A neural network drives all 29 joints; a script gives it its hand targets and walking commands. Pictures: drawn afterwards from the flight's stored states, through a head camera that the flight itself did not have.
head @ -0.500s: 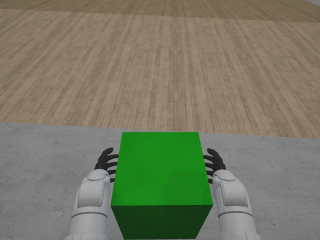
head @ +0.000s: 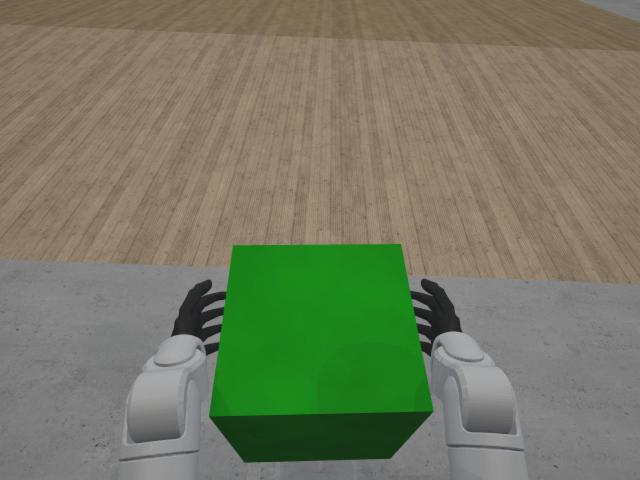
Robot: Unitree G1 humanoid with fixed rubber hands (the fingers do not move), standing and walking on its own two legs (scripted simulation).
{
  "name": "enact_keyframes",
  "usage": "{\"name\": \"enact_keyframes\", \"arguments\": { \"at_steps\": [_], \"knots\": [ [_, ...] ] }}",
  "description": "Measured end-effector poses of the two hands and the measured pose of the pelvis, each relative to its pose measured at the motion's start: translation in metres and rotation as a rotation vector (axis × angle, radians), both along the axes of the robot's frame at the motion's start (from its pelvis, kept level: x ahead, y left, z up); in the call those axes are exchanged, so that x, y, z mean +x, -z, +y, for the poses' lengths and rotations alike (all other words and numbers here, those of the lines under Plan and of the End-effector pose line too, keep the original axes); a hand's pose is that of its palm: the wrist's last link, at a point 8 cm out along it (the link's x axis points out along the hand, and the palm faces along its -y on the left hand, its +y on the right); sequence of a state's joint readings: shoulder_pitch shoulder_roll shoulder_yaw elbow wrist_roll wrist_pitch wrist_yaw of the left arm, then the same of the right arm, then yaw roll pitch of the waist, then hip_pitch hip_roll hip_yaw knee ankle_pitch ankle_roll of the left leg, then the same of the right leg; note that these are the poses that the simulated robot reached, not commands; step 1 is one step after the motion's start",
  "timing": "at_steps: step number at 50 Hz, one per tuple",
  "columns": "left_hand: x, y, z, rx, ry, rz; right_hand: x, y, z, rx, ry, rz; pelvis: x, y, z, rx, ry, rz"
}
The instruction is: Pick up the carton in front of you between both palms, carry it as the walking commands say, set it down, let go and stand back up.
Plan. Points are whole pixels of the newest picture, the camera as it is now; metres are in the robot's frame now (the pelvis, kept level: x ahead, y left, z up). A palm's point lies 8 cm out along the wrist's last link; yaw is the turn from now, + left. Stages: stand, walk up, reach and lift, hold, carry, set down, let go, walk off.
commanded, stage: carry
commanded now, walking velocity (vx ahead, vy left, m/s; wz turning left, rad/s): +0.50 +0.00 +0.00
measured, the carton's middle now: (317, 360) +0.30 +0.01 +0.02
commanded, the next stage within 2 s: none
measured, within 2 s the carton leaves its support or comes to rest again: neither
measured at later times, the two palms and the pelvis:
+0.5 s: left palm (229, 229) +0.48 +0.14 +0.10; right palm (427, 240) +0.46 -0.16 +0.10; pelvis +0.25 +0.00 +0.01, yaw -1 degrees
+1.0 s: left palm (262, 144) +0.76 +0.12 +0.10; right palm (401, 147) +0.78 -0.18 +0.09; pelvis +0.56 -0.04 +0.02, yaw +2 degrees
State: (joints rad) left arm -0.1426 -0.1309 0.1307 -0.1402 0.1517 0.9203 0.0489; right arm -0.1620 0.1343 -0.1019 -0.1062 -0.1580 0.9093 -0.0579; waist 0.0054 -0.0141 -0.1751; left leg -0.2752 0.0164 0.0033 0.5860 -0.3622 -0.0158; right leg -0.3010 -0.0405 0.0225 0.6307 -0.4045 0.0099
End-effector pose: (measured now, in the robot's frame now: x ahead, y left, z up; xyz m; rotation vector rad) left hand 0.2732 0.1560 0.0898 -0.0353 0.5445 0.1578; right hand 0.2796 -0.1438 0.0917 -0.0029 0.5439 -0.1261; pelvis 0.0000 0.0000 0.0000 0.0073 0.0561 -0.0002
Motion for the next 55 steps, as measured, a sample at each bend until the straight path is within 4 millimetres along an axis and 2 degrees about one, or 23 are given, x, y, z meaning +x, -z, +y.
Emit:
{"name": "enact_keyframes", "arguments": {
  "at_steps": [4, 7, 10, 13, 17, 22, 27, 33, 36, 40, 47, 51, 55],
  "knots": [
    [0.027, -0.009, -0.008, -0.004, 0.006, -0.001, 0.021, -0.005, -0.008, 0.026, 0.024, 0.000, 0.033, 0.001, -0.004, -0.027, -0.005, 0.025],
    [0.043, -0.007, -0.011, -0.020, -0.001, 0.025, 0.037, -0.005, -0.011, 0.029, 0.034, 0.026, 0.058, 0.000, -0.007, -0.022, -0.041, 0.044],
    [0.053, -0.001, -0.003, -0.045, -0.035, 0.071, 0.057, -0.004, -0.004, 0.034, 0.022, 0.073, 0.086, -0.004, -0.005, 0.004, -0.047, 0.055],
    [0.069, 0.006, 0.008, -0.068, -0.066, 0.080, 0.080, 0.001, 0.008, 0.046, 0.011, 0.082, 0.116, 0.002, 0.002, 0.021, -0.007, 0.040],
    [0.108, 0.004, 0.007, -0.074, -0.045, 0.119, 0.104, 0.008, 0.006, 0.079, 0.061, 0.124, 0.156, -0.003, 0.010, 0.002, 0.030, 0.042],
    [0.169, -0.006, -0.007, -0.064, 0.006, 0.123, 0.144, -0.003, -0.009, 0.096, 0.148, 0.125, 0.210, -0.015, 0.009, -0.029, 0.019, 0.047],
    [0.231, -0.004, -0.017, -0.053, -0.015, 0.086, 0.207, -0.005, -0.022, 0.092, 0.149, 0.087, 0.274, -0.009, -0.005, -0.032, 0.006, 0.032],
    [0.303, 0.016, -0.032, -0.047, -0.055, 0.072, 0.302, 0.021, -0.034, 0.103, 0.069, 0.079, 0.360, 0.016, -0.031, -0.040, -0.033, -0.009],
    [0.326, 0.021, -0.032, -0.067, -0.092, 0.139, 0.340, 0.024, -0.033, 0.094, 0.018, 0.148, 0.390, 0.006, -0.040, -0.028, -0.057, -0.003],
    [0.358, 0.013, -0.032, -0.064, -0.136, 0.178, 0.384, 0.017, -0.031, 0.084, -0.030, 0.187, 0.432, -0.012, -0.047, -0.004, -0.064, 0.008],
    [0.447, -0.006, -0.035, -0.047, -0.110, 0.135, 0.464, 0.003, -0.035, 0.093, -0.010, 0.141, 0.517, -0.023, -0.044, 0.021, -0.051, 0.020],
    [0.507, -0.011, -0.033, -0.047, -0.075, 0.095, 0.515, -0.002, -0.034, 0.101, 0.026, 0.099, 0.572, -0.018, -0.035, 0.018, -0.039, 0.015],
    [0.573, -0.005, -0.022, -0.064, -0.056, 0.062, 0.575, -0.001, -0.023, 0.096, 0.048, 0.065, 0.635, -0.005, -0.021, 0.009, -0.026, 0.010]
  ]
}}
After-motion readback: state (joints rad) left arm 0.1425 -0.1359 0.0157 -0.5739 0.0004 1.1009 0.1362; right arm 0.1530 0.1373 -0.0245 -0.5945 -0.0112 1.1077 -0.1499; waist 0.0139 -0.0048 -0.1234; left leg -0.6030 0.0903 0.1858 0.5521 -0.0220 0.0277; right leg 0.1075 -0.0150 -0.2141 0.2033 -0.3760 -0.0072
